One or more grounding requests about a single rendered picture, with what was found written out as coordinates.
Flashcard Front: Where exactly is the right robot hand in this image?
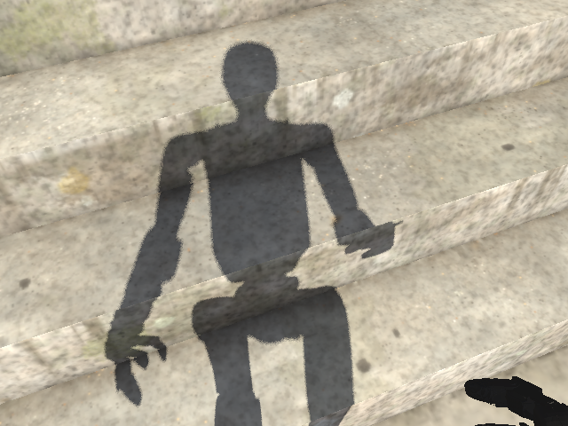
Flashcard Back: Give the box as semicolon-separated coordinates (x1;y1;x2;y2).
464;376;568;426

